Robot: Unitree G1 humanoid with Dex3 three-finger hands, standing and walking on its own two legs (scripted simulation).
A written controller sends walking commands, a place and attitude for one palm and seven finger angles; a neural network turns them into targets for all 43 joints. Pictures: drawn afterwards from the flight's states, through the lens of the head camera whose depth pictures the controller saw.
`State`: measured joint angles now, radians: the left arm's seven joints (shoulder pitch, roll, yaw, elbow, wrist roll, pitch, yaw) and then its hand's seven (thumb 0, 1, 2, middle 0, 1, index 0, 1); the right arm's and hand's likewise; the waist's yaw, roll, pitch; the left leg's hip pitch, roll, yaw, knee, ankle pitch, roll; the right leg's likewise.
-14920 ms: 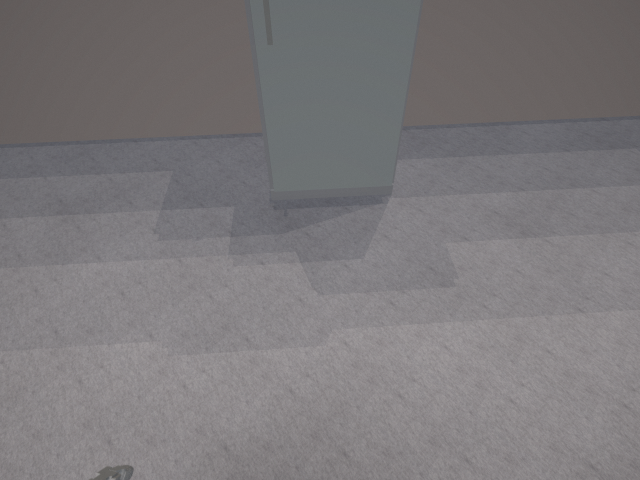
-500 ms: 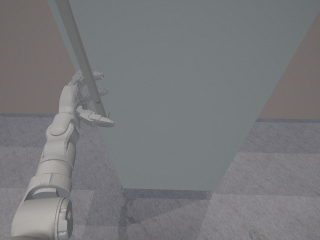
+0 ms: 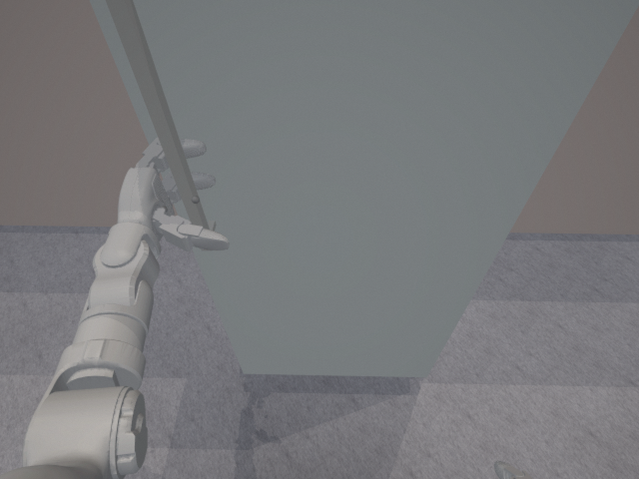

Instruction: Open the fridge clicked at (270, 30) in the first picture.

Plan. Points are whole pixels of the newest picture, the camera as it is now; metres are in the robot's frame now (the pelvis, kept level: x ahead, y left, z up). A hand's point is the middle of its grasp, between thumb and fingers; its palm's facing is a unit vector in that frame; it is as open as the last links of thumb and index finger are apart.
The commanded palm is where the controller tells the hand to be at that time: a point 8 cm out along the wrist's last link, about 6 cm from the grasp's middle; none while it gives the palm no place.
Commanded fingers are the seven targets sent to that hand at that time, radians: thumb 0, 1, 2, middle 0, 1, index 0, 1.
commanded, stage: slide the fingers in behind the handle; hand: left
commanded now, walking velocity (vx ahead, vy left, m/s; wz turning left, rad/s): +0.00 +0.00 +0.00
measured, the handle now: (175, 137) +0.48 +0.18 +0.19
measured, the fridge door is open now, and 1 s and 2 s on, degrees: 0 0 1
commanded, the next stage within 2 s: grip the handle and tug to test in 0.16 s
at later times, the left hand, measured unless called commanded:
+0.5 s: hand (197, 200) +0.42 +0.16 +0.14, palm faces -0.01 -1.00 -0.01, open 12.7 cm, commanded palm +0.39 +0.21 +0.13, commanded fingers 0.00 0.11 0.56 -0.37 -1.29 -0.37 -1.29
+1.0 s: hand (196, 198) +0.43 +0.16 +0.13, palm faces -0.02 -1.00 +0.00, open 5.2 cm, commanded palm +0.40 +0.21 +0.13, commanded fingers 0.00 0.90 0.90 -0.45 -1.40 -0.45 -1.40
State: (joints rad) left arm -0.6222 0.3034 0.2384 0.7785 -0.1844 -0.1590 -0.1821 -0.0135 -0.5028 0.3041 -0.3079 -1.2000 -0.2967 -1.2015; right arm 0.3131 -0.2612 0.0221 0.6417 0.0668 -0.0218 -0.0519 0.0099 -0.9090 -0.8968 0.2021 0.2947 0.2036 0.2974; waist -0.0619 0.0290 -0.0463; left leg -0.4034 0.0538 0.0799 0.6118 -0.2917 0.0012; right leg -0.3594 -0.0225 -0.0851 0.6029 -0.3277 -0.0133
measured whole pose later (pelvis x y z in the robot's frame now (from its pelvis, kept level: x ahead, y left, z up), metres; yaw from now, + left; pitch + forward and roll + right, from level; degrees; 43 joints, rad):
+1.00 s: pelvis +0.00 +0.00 +0.00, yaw +0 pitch +5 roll +0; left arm -0.64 0.29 0.22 0.78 -0.18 -0.15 -0.17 0.01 0.76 0.85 -0.43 -1.38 -0.43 -1.38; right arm 0.31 -0.26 0.02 0.65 0.06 -0.03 -0.05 0.01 -0.91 -0.90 0.20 0.29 0.20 0.30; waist -0.06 0.03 -0.05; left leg -0.41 0.05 0.07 0.62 -0.29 0.01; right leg -0.36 -0.03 -0.09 0.60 -0.32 -0.01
